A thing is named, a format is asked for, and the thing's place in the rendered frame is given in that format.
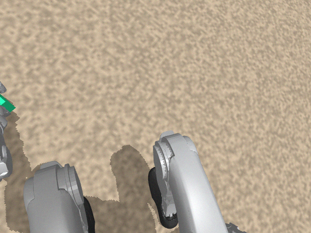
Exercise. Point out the left robot hand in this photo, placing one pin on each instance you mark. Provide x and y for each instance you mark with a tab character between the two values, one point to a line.
2	90

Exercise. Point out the right robot foot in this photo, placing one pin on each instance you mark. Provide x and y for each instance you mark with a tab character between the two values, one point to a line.
167	222

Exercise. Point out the left robot foot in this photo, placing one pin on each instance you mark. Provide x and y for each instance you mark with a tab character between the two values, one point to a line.
89	216

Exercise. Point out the right robot hand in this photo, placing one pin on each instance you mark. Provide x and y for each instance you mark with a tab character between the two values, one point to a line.
233	228

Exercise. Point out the small box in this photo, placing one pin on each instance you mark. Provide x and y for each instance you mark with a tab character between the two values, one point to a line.
5	103

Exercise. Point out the left robot arm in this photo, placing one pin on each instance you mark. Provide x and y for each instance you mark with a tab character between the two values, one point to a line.
6	164

